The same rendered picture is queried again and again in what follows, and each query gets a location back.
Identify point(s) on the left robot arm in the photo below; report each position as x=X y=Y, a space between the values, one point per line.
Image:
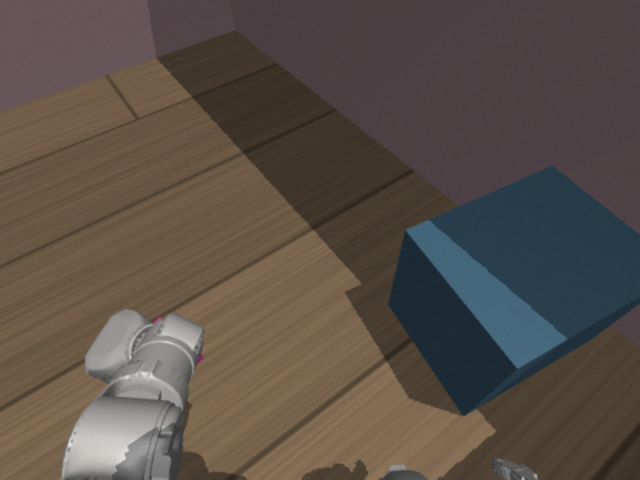
x=133 y=429

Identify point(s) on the right robot hand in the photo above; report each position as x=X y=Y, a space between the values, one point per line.
x=511 y=471

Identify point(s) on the left robot hand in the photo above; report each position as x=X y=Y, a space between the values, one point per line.
x=108 y=352

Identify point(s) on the small box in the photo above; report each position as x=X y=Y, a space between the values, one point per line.
x=201 y=356

